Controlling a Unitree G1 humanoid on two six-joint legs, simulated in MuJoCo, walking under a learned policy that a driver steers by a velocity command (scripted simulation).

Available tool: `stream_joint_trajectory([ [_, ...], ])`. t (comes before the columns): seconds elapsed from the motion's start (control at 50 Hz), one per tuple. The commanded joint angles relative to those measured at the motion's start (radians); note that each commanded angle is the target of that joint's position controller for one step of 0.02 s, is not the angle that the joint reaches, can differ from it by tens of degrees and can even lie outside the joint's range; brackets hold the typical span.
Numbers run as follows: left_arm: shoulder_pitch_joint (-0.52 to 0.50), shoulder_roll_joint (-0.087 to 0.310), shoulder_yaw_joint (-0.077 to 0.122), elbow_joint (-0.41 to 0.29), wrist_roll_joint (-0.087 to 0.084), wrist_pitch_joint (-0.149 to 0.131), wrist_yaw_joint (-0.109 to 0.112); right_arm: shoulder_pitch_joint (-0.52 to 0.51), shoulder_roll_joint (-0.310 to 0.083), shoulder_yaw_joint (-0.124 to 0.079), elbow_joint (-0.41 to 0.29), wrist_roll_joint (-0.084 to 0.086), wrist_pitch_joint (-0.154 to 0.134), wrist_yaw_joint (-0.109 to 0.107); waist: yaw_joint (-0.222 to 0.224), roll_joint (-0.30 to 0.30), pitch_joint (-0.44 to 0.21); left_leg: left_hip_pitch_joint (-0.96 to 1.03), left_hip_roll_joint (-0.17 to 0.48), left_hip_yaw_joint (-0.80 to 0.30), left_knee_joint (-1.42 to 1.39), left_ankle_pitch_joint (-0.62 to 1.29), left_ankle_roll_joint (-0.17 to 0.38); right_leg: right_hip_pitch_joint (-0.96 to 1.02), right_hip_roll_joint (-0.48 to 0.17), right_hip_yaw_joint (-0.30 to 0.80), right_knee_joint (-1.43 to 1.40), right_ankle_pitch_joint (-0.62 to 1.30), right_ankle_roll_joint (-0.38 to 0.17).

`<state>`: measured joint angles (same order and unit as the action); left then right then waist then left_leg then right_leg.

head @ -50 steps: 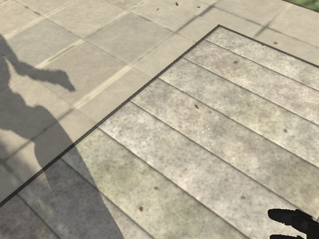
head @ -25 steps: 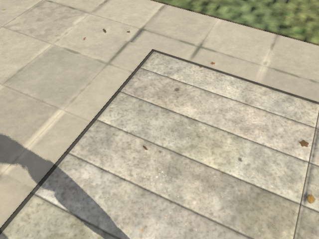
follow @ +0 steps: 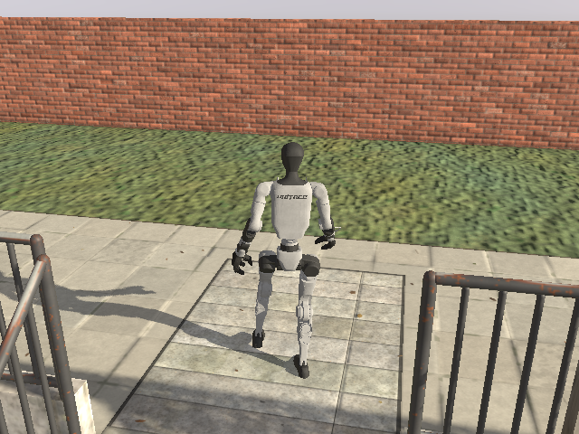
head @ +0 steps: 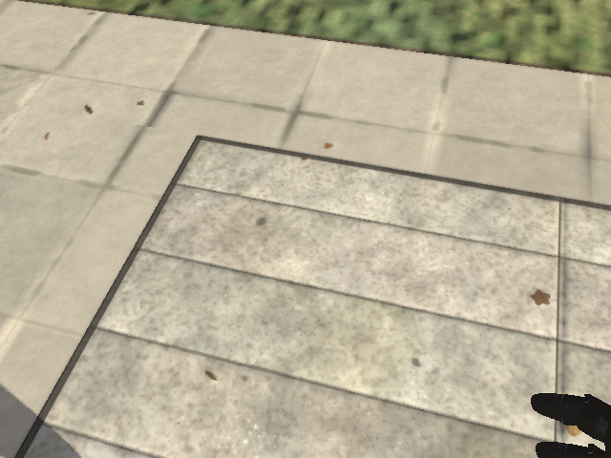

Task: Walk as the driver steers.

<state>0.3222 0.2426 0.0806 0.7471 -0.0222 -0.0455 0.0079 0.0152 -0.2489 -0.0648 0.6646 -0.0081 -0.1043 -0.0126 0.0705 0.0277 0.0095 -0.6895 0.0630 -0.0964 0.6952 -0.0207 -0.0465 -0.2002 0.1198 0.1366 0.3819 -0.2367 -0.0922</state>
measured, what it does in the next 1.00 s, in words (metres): walks ahead, turning right: left foot, then right foot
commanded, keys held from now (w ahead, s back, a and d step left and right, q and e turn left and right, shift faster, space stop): w+e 0.66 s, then w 0.14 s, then w+q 0.20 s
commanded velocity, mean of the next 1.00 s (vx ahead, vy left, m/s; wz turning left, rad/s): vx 0.50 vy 0.00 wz -0.46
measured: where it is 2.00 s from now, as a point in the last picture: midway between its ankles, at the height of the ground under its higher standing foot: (458, 346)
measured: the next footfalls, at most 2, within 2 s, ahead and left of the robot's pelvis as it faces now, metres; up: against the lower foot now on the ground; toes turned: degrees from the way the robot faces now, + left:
left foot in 0.14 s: +0.25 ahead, +0.13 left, +0.00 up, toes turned -10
right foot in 0.66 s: +0.43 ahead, -0.21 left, +0.00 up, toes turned -26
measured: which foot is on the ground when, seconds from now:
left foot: up 0.00-0.12, down 0.14-0.64, up 0.66-1.00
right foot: down 0.00-0.16, up 0.18-0.64, down 0.66-1.00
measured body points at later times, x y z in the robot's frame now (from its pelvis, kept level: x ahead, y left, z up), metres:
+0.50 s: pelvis +0.25 +0.01 +0.00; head +0.28 +0.00 +0.45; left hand +0.53 +0.19 -0.08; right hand +0.20 -0.28 -0.12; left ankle +0.21 +0.14 -0.74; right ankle +0.34 -0.19 -0.68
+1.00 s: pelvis +0.48 -0.15 +0.00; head +0.51 -0.17 +0.45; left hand +0.67 +0.06 -0.11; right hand +0.53 -0.46 -0.10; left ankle +0.73 -0.08 -0.67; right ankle +0.39 -0.19 -0.74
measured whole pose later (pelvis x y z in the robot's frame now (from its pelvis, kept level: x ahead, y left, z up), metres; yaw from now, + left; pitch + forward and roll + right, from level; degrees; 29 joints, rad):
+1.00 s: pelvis +0.48 -0.15 +0.00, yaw -27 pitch +2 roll -1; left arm 0.32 0.24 0.05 0.74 0.00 -0.08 -0.01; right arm 0.11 -0.28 -0.05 0.76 0.01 -0.07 0.02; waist 0.05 0.05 0.02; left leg -0.74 0.12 -0.03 0.78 0.07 -0.01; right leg -0.06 0.09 -0.01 0.25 -0.23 -0.08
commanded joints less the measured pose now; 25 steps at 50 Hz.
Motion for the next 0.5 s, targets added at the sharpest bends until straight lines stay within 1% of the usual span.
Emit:
stream_joint_trajectory([
  [0.02,0.025,0.155,0.044,-0.059,-0.008,-0.006,0.006,-0.12,-0.069,-0.014,-0.09,0.014,-0.023,0.015,0.013,-0.122,-0.048,0.127,-0.067,0.04,-0.116,0.058,0.005,-0.01,-0.225,0.204,-0.057,0.227,-0.138],
  [0.04,0.035,0.153,0.044,-0.058,-0.009,-0.002,0.008,-0.13,-0.078,-0.018,-0.096,0.016,-0.028,0.021,0.015,-0.122,-0.049,0.135,-0.075,0.031,-0.15,0.033,0.013,0.022,-0.233,0.237,-0.032,0.207,-0.135],
  [0.08,0.033,0.157,0.048,-0.064,-0.006,0.003,0.011,-0.109,-0.099,-0.029,-0.096,0.019,-0.039,0.028,-0.005,-0.142,-0.053,0.194,-0.089,0.026,-0.204,-0.036,0.035,0.061,-0.243,0.294,0.019,0.198,-0.122],
  [0.1,0.016,0.154,0.049,-0.072,-0.007,0.005,0.012,-0.065,-0.107,-0.036,-0.086,0.02,-0.045,0.029,-0.034,-0.155,-0.063,0.264,-0.096,0.036,-0.239,-0.047,0.051,0.06,-0.232,0.307,0.055,0.223,-0.11],
  [0.12,-0.009,0.137,0.043,-0.087,-0.006,0.002,0.011,0.017,-0.127,-0.049,-0.068,0.014,-0.049,0.024,-0.082,-0.156,-0.102,0.402,-0.088,0.041,-0.271,-0.03,0.078,0.033,-0.193,0.291,0.133,0.291,-0.084],
  [0.14,-0.045,0.092,0.028,-0.114,0.002,-0.005,0.005,0.156,-0.17,-0.065,-0.052,-0.004,-0.052,0.017,-0.153,-0.113,-0.206,0.638,0.031,-0.051,-0.236,-0.026,0.137,-0.068,-0.148,0.232,0.333,0.269,-0.046],
  [0.16,0.051,0.035,0.012,-0.133,0.001,-0.012,0.008,0.299,-0.247,-0.084,-0.036,-0.023,-0.044,0.008,-0.153,0.106,-0.345,0.997,0.262,-0.376,-0.242,-0.052,0.274,-0.359,-0.018,0.093,0.662,-0.065,0.027],
  [0.18,0.104,0.084,0.011,-0.139,-0.015,-0.017,0.009,0.333,-0.226,-0.082,-0.014,-0.001,-0.033,0.014,-0.137,0.315,-0.372,1.06,0.39,-0.694,-0.334,-0.28,0.366,-0.575,-0.036,0.056,0.856,-0.381,0.056],
  [0.2,0.053,0.162,0.032,-0.128,-0.019,-0.011,0.009,0.286,-0.141,-0.062,-0.036,0.011,-0.023,0.008,-0.155,0.172,-0.236,0.953,0.35,-0.603,-0.366,-0.412,0.329,-0.648,-0.097,0.061,0.943,-0.297,0.07],
  [0.22,-0.033,0.174,0.036,-0.146,-0.006,-0.002,0.007,0.243,-0.107,-0.05,-0.043,0.008,-0.01,0.003,-0.157,0.088,-0.136,0.827,0.301,-0.454,-0.377,-0.386,0.281,-0.646,-0.133,0.019,0.958,-0.204,0.076],
  [0.24,-0.081,0.158,0.036,-0.163,0.006,0.002,0.004,0.205,-0.091,-0.04,-0.038,0.002,-0.001,0.004,-0.136,0.044,-0.066,0.702,0.256,-0.351,-0.406,-0.298,0.257,-0.621,-0.16,0.0,0.926,-0.147,0.076],
  [0.26,-0.095,0.142,0.038,-0.173,0.008,0.005,0.0,0.183,-0.076,-0.033,-0.03,-0.003,0.001,0.004,-0.112,0.051,-0.03,0.62,0.222,-0.272,-0.432,-0.223,0.24,-0.587,-0.186,-0.003,0.89,-0.112,0.075],
  [0.28,-0.081,0.121,0.035,-0.172,0.002,0.01,-0.005,0.171,-0.072,-0.029,-0.021,-0.007,0.0,0.006,-0.091,0.07,-0.015,0.559,0.197,-0.206,-0.458,-0.177,0.227,-0.544,-0.2,-0.013,0.868,-0.098,0.075],
  [0.3,-0.073,0.101,0.031,-0.169,-0.002,0.014,-0.007,0.169,-0.073,-0.03,-0.008,-0.005,-0.003,0.007,-0.081,0.083,-0.011,0.532,0.187,-0.158,-0.477,-0.138,0.228,-0.53,-0.206,-0.026,0.851,-0.091,0.078],
  [0.32,-0.082,0.089,0.027,-0.172,0.0,0.018,-0.007,0.173,-0.085,-0.033,0.007,-0.003,-0.007,0.008,-0.078,0.082,-0.006,0.523,0.186,-0.118,-0.493,-0.092,0.234,-0.537,-0.212,-0.033,0.831,-0.071,0.085],
  [0.38,-0.131,0.081,0.02,-0.182,0.004,0.022,-0.007,0.189,-0.13,-0.047,0.045,-0.006,-0.011,0.003,-0.079,0.049,-0.01,0.55,0.199,-0.02,-0.513,0.025,0.243,-0.567,-0.229,-0.033,0.723,0.036,0.106],
  [0.42,-0.171,0.076,0.014,-0.184,0.002,0.019,-0.016,0.191,-0.145,-0.05,0.061,-0.002,-0.005,0.0,-0.091,0.043,-0.01,0.57,0.186,0.055,-0.51,0.06,0.226,-0.551,-0.232,-0.052,0.617,0.132,0.106],
  [0.46,-0.238,0.067,0.007,-0.197,0.002,0.015,-0.028,0.209,-0.161,-0.053,0.078,0.004,0.0,-0.002,-0.117,0.041,0.004,0.586,0.177,0.115,-0.505,0.066,0.208,-0.521,-0.226,-0.082,0.497,0.209,0.098],
  [0.5,-0.297,0.063,0.003,-0.215,0.0,0.013,-0.04,0.239,-0.182,-0.058,0.093,0.012,0.007,-0.003,-0.141,0.04,0.019,0.619,0.185,0.149,-0.498,0.056,0.196,-0.494,-0.215,-0.114,0.403,0.224,0.087],
])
